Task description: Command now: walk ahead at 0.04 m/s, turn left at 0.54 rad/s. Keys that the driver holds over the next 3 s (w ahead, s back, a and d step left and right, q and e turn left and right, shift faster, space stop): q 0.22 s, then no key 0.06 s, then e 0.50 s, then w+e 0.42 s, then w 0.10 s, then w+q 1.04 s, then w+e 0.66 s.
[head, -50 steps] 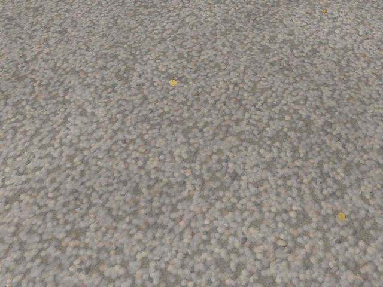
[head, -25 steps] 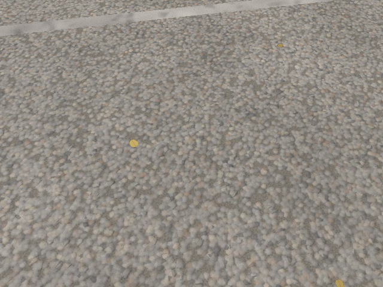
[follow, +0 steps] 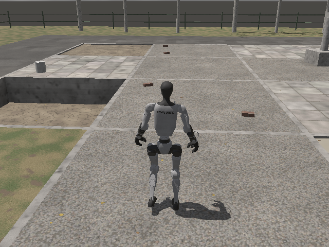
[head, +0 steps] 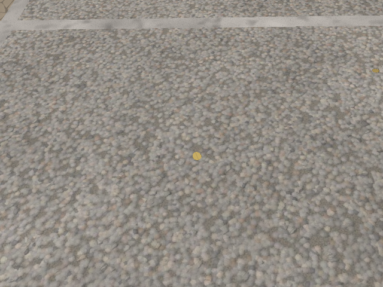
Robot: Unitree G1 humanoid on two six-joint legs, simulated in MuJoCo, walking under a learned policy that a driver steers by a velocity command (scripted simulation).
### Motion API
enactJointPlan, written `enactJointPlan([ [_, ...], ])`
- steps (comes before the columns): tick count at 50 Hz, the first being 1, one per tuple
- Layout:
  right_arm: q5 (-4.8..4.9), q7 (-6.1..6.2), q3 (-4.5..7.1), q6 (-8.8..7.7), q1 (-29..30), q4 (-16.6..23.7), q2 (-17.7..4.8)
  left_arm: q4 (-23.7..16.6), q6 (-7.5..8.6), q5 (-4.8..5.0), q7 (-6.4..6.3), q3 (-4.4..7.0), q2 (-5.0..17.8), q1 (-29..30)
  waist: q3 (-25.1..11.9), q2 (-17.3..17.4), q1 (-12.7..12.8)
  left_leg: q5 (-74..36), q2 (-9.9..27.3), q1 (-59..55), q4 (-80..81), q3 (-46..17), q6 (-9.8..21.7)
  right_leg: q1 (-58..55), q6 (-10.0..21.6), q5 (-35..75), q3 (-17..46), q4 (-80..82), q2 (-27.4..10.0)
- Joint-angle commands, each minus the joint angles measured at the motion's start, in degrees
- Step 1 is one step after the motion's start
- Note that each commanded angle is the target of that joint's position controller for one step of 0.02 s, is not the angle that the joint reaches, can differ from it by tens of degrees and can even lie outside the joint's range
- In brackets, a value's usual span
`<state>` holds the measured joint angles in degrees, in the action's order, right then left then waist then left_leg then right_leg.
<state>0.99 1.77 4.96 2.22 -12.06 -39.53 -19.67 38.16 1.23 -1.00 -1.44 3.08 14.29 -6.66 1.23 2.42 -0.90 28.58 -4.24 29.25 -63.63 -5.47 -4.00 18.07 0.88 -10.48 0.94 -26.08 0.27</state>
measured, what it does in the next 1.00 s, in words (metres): steps on the spot: left foot, then right foot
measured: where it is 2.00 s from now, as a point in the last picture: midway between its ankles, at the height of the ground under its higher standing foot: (234, 273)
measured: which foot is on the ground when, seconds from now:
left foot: up 0.00-0.26, down 0.28-0.82, up 0.84-1.00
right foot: down 0.00-0.28, up 0.30-0.80, down 0.82-1.00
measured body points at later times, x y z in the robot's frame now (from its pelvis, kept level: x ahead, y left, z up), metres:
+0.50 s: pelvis +0.00 +0.06 +0.00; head +0.02 +0.09 +0.45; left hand +0.04 +0.36 -0.13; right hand +0.22 -0.15 -0.08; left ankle -0.01 +0.15 -0.74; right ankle +0.01 -0.10 -0.69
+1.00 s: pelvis +0.02 +0.00 +0.01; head +0.03 -0.03 +0.46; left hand +0.12 +0.28 -0.09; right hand +0.14 -0.31 -0.10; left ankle +0.06 +0.17 -0.67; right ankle -0.03 -0.07 -0.74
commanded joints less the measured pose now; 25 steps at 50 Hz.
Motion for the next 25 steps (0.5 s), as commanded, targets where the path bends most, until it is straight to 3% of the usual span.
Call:
enactJointPlan([
  [1, 0.38, -0.09, 1.17, 0.83, -2.84, 3.54, -3.17, -3.13, -0.14, -0.11, -0.49, 2.17, 8.1, 1.07, -4.9, -10.45, -0.19, -4.25, 3.46, 5.47, -3.26, 2.02, -2.35, -9.36, 11.5, 25.69, 8.04, 6.84, -13.58],
  [5, 0.07, -0.94, 0.24, 0.64, 1.48, 6.46, -1.52, -2.21, -0.98, 0.08, -1.11, 2.96, 9.95, -0.24, -6.98, -11.97, 1.88, -6.34, 5.93, 2.05, 7.87, 4.01, -2.19, -11.92, 12.66, 23.9, 4.91, 7.15, -15.62],
  [9, 0.03, -2.07, 0.43, 0.81, 2.31, 7.83, -2.51, -1.51, -1.2, 0.93, -0.48, 3.77, 12.21, -0.24, -7.28, -13.02, 2.34, -7.54, 6.09, -4.97, 17.78, 6.95, 0.04, -10.62, 12.11, 20.74, 2.84, 6.69, -17.46],
  [12, -0.07, -2.8, 0.88, 1.05, 0.15, 7.75, -2.47, -0.71, -1.09, 2.4, -0.2, 3.92, 12.79, 0.21, -6.67, -12.52, 0.42, -13.34, 4.75, -11.54, 30.73, 8.75, 3.48, -9.42, 9.24, 16.6, 1.59, 2.67, -17.46],
  [13, -0.31, -2.72, 1.2, 0.95, -2.13, 6.8, -2.75, 0.05, -1.08, 2.85, -0.14, 3.57, 11.65, -0.7, -6.85, -11.13, -0.51, -17.94, 3.17, -17.11, 37.21, 9.0, 5.3, -6.83, 6.78, 13.55, -0.01, -0.78, -15.73],
  [14, -0.51, -2.19, 1.86, 0.78, -3.77, 6.62, -5.01, 1.36, -0.97, 2.06, 0.21, 2.84, 9.18, -3.92, -7.37, -4.5, -0.29, -28.28, 6.27, -25.3, 41.53, 3.21, 7.45, -0.14, 2.15, 5.37, -4.1, -8.02, -12.5],
  [15, -1.18, -1.1, 2.71, 0.61, -3.6, 8.29, -11.07, -0.67, -0.72, -1.45, 1.06, 0.81, 4.3, -5.0, -8.68, 15.45, 2.08, -51.46, 23.37, -34.07, 40.98, -16.79, 14.36, 15.07, -4.15, -24.04, -9.21, -25.05, -5.07],
  [16, -3.03, -1.49, 1.65, -0.47, -3.74, 8.66, -8.74, -1.3, -0.78, -0.38, 0.45, 1.86, 7.39, -0.68, -10.17, 12.07, -2.02, -51.08, 28.23, -26.68, 42.57, -18.83, 22.98, 17.54, -5.01, -28.7, -1.84, -34.06, -3.31],
  [17, -3.61, -1.91, 0.67, -1.54, -2.33, 7.86, -5.9, -0.58, -1.29, 1.22, 0.07, 2.48, 9.54, 0.48, -8.38, 7.34, -1.86, -43.91, 24.38, -23.01, 43.85, -13.88, 21.69, 15.8, -4.57, -25.46, 0.52, -36.94, -4.55],
  [18, -3.06, -2.07, -0.11, -2.3, 0.97, 6.92, -3.46, 0.84, -1.87, 1.67, -0.11, 2.55, 8.98, -1.09, -6.75, 6.01, 0.13, -38.12, 20.58, -21.44, 44.25, -9.26, 18.28, 14.79, -4.27, -21.31, 1.41, -35.92, -5.13],
  [20, -2.3, -1.91, -1.51, -3.05, 5.13, 5.83, -0.17, 4.11, -2.98, 1.03, -0.4, 2.53, 8.12, -5.06, -5.55, 6.26, 2.21, -38.14, 17.18, -18.17, 44.74, -2.94, 15.24, 9.79, -5.41, -13.74, 2.08, -34.57, -5.16],
  [22, -3.0, -1.42, -1.95, -3.49, 5.76, 4.69, 0.91, 5.16, -3.08, 1.69, -0.2, 2.48, 7.84, -6.5, -5.0, 6.15, 2.64, -37.92, 16.04, -17.4, 45.33, 0.44, 14.89, 6.33, -6.13, -10.37, 2.59, -31.77, -4.23],
  [25, -2.68, -0.42, -1.01, -3.01, 5.34, 3.61, -1.68, 3.81, -3.06, 1.91, -0.21, 2.08, 7.86, -3.41, -3.51, 5.62, 0.48, -34.7, 17.76, -20.88, 45.17, -0.1, 15.77, 6.82, -6.23, -11.31, 1.9, -24.62, -3.97],
])
Next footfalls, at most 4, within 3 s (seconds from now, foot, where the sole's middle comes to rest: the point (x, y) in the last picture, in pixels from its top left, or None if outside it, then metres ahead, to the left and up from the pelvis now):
0.28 left None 0.03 0.15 -0.78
0.82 right None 0.01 -0.07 -0.78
1.34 left None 0.34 0.08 -0.78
1.80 right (272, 262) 0.54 -0.22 -0.78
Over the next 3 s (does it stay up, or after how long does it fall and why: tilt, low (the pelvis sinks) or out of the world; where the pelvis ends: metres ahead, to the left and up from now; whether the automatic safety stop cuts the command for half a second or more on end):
stays up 1.07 -0.04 -0.01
